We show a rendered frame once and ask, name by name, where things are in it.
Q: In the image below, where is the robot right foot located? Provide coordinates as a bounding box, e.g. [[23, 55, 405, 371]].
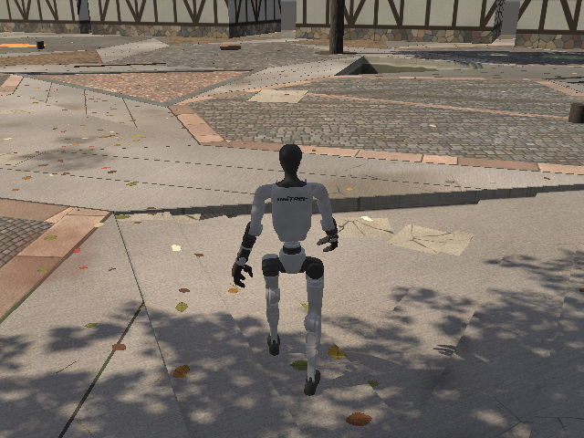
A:
[[304, 370, 320, 396]]

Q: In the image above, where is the robot torso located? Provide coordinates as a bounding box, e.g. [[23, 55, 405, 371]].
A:
[[270, 179, 313, 274]]

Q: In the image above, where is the robot left hand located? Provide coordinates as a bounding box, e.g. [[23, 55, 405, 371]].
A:
[[232, 262, 253, 288]]

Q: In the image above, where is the robot left forearm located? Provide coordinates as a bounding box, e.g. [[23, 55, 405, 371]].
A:
[[235, 222, 256, 266]]

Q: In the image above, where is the robot right hand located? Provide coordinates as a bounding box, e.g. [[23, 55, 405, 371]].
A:
[[317, 236, 338, 252]]

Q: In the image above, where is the robot right upper arm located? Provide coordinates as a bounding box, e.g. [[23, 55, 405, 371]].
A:
[[309, 182, 335, 231]]

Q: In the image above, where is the robot left upper arm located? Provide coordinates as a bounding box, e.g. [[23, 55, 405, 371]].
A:
[[248, 184, 273, 236]]

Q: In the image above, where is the robot right forearm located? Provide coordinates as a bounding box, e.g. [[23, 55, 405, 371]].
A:
[[325, 217, 339, 242]]

